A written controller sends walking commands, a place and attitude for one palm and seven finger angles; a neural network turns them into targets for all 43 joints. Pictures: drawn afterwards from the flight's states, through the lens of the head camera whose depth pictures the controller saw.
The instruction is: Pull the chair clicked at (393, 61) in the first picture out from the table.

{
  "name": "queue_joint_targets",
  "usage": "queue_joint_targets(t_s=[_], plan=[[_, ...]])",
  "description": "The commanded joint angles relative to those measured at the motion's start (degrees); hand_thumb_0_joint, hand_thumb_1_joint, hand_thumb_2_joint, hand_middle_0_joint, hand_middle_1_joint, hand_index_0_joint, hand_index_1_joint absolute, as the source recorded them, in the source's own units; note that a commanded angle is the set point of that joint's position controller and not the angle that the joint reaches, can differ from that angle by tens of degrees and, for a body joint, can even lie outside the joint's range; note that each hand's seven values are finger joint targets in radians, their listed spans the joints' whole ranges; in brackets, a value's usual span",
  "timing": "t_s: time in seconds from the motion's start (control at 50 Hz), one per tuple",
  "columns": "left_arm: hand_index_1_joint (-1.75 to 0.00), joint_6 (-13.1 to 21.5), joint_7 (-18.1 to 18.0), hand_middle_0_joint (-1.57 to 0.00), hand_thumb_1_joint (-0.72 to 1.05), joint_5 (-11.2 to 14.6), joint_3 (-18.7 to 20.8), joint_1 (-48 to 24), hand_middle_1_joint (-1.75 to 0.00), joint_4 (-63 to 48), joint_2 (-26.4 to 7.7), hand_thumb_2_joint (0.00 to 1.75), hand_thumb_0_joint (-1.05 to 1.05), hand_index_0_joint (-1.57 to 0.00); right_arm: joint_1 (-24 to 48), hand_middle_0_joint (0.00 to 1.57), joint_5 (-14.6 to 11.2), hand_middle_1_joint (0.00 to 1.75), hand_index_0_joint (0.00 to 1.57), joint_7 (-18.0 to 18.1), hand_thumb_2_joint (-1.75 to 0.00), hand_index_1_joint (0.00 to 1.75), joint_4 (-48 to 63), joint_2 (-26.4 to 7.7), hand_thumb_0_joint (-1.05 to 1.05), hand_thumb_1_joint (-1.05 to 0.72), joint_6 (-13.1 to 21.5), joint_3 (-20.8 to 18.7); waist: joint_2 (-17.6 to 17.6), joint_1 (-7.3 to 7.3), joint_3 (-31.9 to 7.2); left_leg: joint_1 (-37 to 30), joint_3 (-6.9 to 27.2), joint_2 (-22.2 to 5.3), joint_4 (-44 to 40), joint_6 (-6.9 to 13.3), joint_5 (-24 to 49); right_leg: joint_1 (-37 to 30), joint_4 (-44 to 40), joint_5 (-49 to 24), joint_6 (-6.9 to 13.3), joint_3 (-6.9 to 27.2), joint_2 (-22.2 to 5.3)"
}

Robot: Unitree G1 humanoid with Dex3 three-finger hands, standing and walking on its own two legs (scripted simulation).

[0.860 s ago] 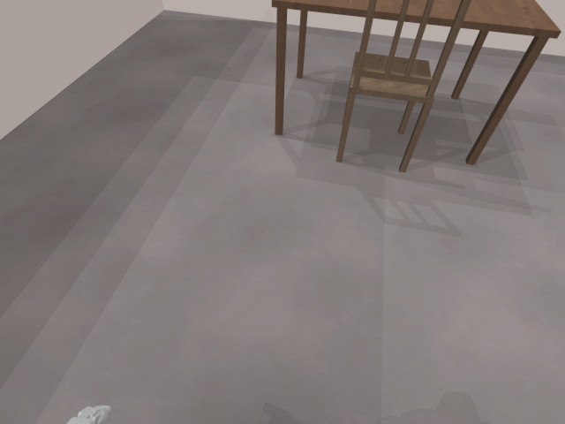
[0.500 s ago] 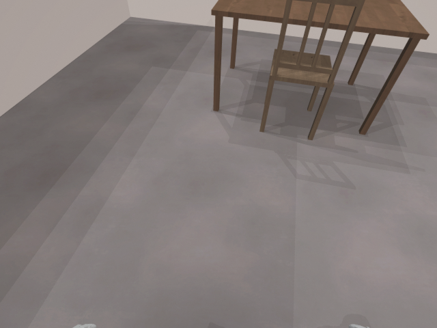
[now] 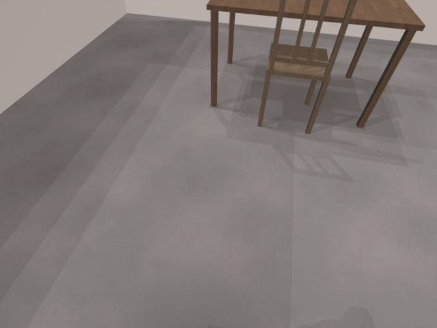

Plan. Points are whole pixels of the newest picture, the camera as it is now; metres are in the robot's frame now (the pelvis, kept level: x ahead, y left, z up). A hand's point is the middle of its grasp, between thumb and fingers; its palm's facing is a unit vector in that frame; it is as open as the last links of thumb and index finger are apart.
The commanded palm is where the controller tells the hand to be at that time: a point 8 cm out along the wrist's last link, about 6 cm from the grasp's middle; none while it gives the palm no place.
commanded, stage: look at it before walking up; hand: left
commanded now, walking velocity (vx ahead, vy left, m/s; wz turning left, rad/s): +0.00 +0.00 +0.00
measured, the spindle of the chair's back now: (301, 29) +1.56 -0.36 -0.08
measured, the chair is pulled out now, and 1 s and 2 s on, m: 0.00 0.00 0.00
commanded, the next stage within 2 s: walk to a spot facing it in 0.58 s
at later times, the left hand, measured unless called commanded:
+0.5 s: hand out of the picture +0.08 +0.24 -0.16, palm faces -0.03 -0.94 -0.33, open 7.4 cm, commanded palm none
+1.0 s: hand out of the picture +0.07 +0.19 -0.17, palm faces -0.12 -0.96 -0.26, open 7.4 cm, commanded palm none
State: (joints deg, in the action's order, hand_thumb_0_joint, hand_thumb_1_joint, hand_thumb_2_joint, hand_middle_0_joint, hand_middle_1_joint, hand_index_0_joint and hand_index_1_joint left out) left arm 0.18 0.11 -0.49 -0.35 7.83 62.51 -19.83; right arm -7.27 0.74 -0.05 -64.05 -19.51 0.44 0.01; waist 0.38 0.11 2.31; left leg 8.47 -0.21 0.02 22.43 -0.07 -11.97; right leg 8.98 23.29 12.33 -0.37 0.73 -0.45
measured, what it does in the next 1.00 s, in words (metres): stands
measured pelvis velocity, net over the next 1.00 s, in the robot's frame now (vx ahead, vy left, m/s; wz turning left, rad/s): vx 0.02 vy -0.02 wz -0.16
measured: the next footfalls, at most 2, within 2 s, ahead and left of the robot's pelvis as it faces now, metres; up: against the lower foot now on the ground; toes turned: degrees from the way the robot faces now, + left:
left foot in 1.50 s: +0.34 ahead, +0.05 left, +0.00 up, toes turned -17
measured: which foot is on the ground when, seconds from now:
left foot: down 0.00-1.00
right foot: down 0.00-1.00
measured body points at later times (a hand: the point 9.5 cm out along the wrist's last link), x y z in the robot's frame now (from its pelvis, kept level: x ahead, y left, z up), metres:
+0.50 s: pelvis +0.00 +0.00 +0.00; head +0.01 +0.00 +0.45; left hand +0.08 +0.29 -0.13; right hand +0.09 -0.30 -0.13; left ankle +0.00 +0.12 -0.74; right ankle +0.00 -0.12 -0.74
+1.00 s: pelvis +0.02 -0.02 -0.01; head +0.02 -0.03 +0.44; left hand +0.08 +0.24 -0.15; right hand +0.05 -0.29 -0.16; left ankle +0.00 +0.12 -0.74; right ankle +0.00 -0.11 -0.73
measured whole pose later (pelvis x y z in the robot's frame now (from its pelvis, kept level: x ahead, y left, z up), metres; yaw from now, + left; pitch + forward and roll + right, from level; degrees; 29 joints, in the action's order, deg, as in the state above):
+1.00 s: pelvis +0.02 -0.02 -0.01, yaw -9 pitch -2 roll +1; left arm -2.7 2.1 -1.3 1.9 15.2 57.5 -14.8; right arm -10.5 1.4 0.2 -58.3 -14.7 -0.3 -1.3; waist -0.2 -1.7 2.3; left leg 9.0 -8.0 -4.2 30.5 -1.5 -19.5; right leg 16.7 40.0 25.0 0.0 -1.1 0.0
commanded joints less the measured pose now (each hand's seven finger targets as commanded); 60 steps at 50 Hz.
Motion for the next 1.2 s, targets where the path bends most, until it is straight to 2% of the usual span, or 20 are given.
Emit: queue_joint_targets(t_s=[0.0,0.68,0.7,0.76,0.78,0.82,0.86,0.88,0.9,0.92,0.94,0.96,0.98,1.0,1.02,1.04,1.08,1.1,1.14,1.18], plan=[[-0.3,1.25,-0.74,-0.2,0.9,-0.07,2.21,-2.68,-0.3,-3.89,-11.64,0.9,0.0,-0.2,3.42,0.2,-0.24,0.3,0.2,0.67,-0.9,0.3,3.63,-11.79,0.0,-0.9,1.6,-2.12,-0.19,-0.2,-3.86,-0.17,5.97,-6.56,-4.45,1.76,4.96,0.16,-4.57,-3.72,2.21,5.83,-6.49],[-0.3,1.34,-0.72,-0.2,0.9,-0.13,2.26,-2.61,-0.3,-3.72,-11.83,0.9,0.0,-0.2,3.98,0.2,-0.34,0.3,0.2,0.91,-0.9,0.3,3.57,-12.04,0.0,-0.9,1.58,-2.07,-0.14,-0.18,-4.53,-3.15,4.9,-7.23,-4.48,1.35,9.52,-0.71,-4.63,-10.53,2.23,5.85,-6.28],[-0.3,0.99,-0.7,-0.2,0.9,-0.12,2.3,-2.42,-0.3,-4.03,-11.24,0.9,0.0,-0.2,3.52,0.2,-0.27,0.3,0.2,1.06,-0.9,0.3,3.59,-11.52,0.0,-0.9,1.48,-2.11,-0.5,-0.07,-4.52,-3.65,4.24,-7.4,-3.61,1.24,10.04,0.07,-3.83,-11.85,2.3,6.32,-6.08],[-0.3,-1.03,-1.01,-0.2,0.9,-0.12,1.69,0.94,-0.3,-4.6,-5.3,0.9,0.0,-0.2,-0.5,0.2,-0.17,0.3,0.2,1.48,-0.9,0.3,3.99,-5.11,0.0,-0.9,0.21,-1.45,-0.93,0.26,-3.97,-3.19,1.5,-8.1,-0.75,0.25,10.43,3.14,0.21,-14.6,1.52,6.89,-5.18],[-0.3,-1.36,-0.87,-0.2,0.9,-0.15,1.88,2.05,-0.3,-4.91,-5.01,0.9,0.0,-0.2,-1.15,0.2,-0.07,0.3,0.2,1.6,-0.9,0.3,4.45,-5.43,0.0,-0.9,-0.03,-1.63,-1.55,0.12,-4.78,-3.7,1.25,-8.73,-0.45,0.45,8.16,3.85,1.45,-12.46,1.45,6.6,-4.42],[-0.3,-1.88,-0.12,-0.2,0.9,-0.58,2.28,3.15,-0.3,-6.39,-4.68,0.9,0.0,-0.2,-2.09,0.2,0.15,0.3,0.2,1.48,-0.9,0.3,5.84,-7.09,0.0,-0.9,-0.43,-2.43,-3.0,0.11,-3.74,-2.97,3.64,-10.92,-2.61,1.98,-5.61,7.74,4.48,1.28,1.44,5.77,-1.65],[-0.3,-2.22,0.83,-0.2,0.9,-0.84,2.71,3.72,-0.3,-8.17,-3.27,0.9,0.0,-0.2,-1.85,0.2,0.33,0.3,0.2,1.26,-0.9,0.3,7.49,-9.22,0.0,-0.9,-0.51,-3.59,-9.31,0.23,1.34,0.27,9.54,-16.14,-8.7,5.44,-19.85,13.76,13.54,11.65,0.9,1.71,2.09],[-0.3,-2.26,1.13,-0.2,0.9,-0.91,3.17,3.47,-0.3,-9.25,-2.71,0.9,0.0,-0.2,-2.1,0.2,0.31,0.3,0.2,1.15,-0.9,0.3,8.33,-9.75,0.0,-0.9,-0.23,-4.17,-11.82,0.37,2.29,1.79,11.53,-19.79,-10.98,7.86,-21.04,15.21,21.08,13.99,0.41,-1.03,1.55],[-0.3,-2.14,1.49,-0.2,0.9,-0.99,3.59,3.13,-0.3,-10.33,-2.16,0.9,0.0,-0.2,-1.98,0.2,0.44,0.3,0.2,1.06,-0.9,0.3,9.0,-9.63,0.0,-0.9,0.11,-4.46,-11.61,0.14,2.79,1.83,11.12,-21.38,-10.98,9.18,-18.78,16.57,23.47,16.06,0.34,-0.95,-0.4],[-0.3,-1.81,1.85,-0.2,0.9,-0.95,3.87,4.07,-0.3,-10.82,-1.87,0.9,0.0,-0.2,-1.38,0.2,0.47,0.3,0.2,1.01,-0.9,0.3,9.56,-9.28,0.0,-0.9,0.36,-4.57,-9.23,-0.64,2.05,2.42,9.3,-21.92,-9.01,9.03,-16.96,15.02,22.47,16.67,0.55,-0.67,-1.93],[-0.3,-1.42,2.12,-0.2,0.9,-1.03,3.99,5.89,-0.3,-10.61,-0.65,0.9,0.0,-0.2,-0.92,0.2,0.62,0.3,0.2,0.96,-0.9,0.3,9.75,-8.56,0.0,-0.9,0.5,-4.61,-7.69,-1.53,1.74,4.41,6.09,-20.65,-5.87,7.86,-14.38,10.87,18.9,15.37,0.58,-1.97,-1.9],[-0.3,-0.96,2.29,-0.2,0.9,-1.12,4.09,9.75,-0.3,-9.65,0.38,0.9,0.0,-0.2,-0.45,0.2,0.69,0.3,0.2,0.92,-0.9,0.3,9.8,-7.93,0.0,-0.9,0.49,-4.51,-6.12,-3.25,0.66,6.99,1.93,-18.0,0.09,5.91,-12.83,4.73,13.27,11.9,0.63,-4.13,-0.68],[-0.3,-0.42,2.06,-0.2,0.9,-1.25,4.52,15.87,-0.3,-7.68,-0.09,0.9,0.0,-0.2,0.14,0.2,0.59,0.3,0.2,0.74,-0.9,0.3,10.1,-6.44,0.0,-0.9,0.39,-4.37,-1.79,-5.72,0.15,12.99,-2.64,-13.99,10.87,3.23,-15.12,-3.66,6.24,7.9,1.34,-3.99,0.14],[-0.3,0.81,1.15,-0.2,0.9,-1.72,5.64,21.33,-0.3,-6.6,-6.15,0.9,0.0,-0.2,0.34,0.2,-0.11,0.3,0.2,0.36,-0.9,0.3,12.38,-1.59,0.0,-0.9,0.23,-3.42,17.14,-7.31,0.65,27.9,-10.0,-5.58,31.94,-1.45,-23.01,-10.67,-7.09,15.83,6.32,19.97,-12.83],[-0.3,1.33,0.04,-0.2,0.9,-0.69,5.99,25.32,-0.3,-6.35,-9.16,0.9,0.0,-0.2,6.08,0.2,0.29,0.3,0.2,-0.13,-0.9,0.3,15.87,-1.05,0.0,-0.9,0.8,-2.77,19.17,-9.08,2.63,36.31,-5.15,-2.93,42.28,-2.14,-25.4,-8.59,-14.69,11.19,12.49,38.62,-22.03],[-0.3,1.71,-0.52,-0.2,0.9,-0.43,5.89,23.98,-0.3,-6.8,-7.87,0.9,0.0,-0.2,7.75,0.2,0.25,0.3,0.2,-0.04,-0.9,0.3,16.15,-2.11,0.0,-0.9,1.28,-3.32,11.84,-7.99,3.81,36.18,0.44,-4.93,44.82,-1.48,-18.84,-5.96,-14.8,12.57,14.15,38.5,-20.39],[-0.3,2.25,-0.42,-0.2,0.9,-0.61,5.04,17.39,-0.3,-8.47,-3.83,0.9,0.0,-0.2,4.58,0.2,0.5,0.3,0.2,-0.39,-0.9,0.3,14.45,-1.26,0.0,-0.9,1.55,-3.81,3.64,-3.41,4.39,33.52,1.23,-7.22,44.11,-2.11,-9.4,-2.05,-13.29,12.51,13.48,29.54,-16.76],[-0.3,2.63,-0.38,-0.2,0.9,-0.68,4.8,15.89,-0.3,-8.79,-2.66,0.9,0.0,-0.2,2.85,0.2,0.67,0.3,0.2,-0.53,-0.9,0.3,13.6,-0.37,0.0,-0.9,1.43,-3.92,2.82,-2.1,3.51,31.55,0.47,-7.38,42.47,-2.74,-6.51,-1.3,-12.63,7.3,12.53,24.77,-14.99],[-0.3,3.33,-0.37,-0.2,0.9,-0.71,4.87,16.55,-0.3,-8.28,-1.69,0.9,0.0,-0.2,0.74,0.2,0.57,0.3,0.2,-0.62,-0.9,0.3,12.77,1.36,0.0,-0.9,1.28,-3.95,3.17,-1.19,1.45,29.27,-0.85,-7.03,39.84,-3.47,-3.44,-1.72,-11.31,-2.44,11.79,19.19,-12.59],[-0.3,3.64,-0.33,-0.2,0.9,-0.68,4.95,18.45,-0.3,-7.34,-0.9,0.9,0.0,-0.2,0.77,0.2,0.48,0.3,0.2,-0.73,-0.9,0.3,13.05,2.45,0.0,-0.9,1.12,-4.02,3.99,-1.44,0.75,29.7,-1.45,-6.69,38.12,-3.91,-1.09,-2.55,-10.99,-5.63,11.27,17.21,-11.16]])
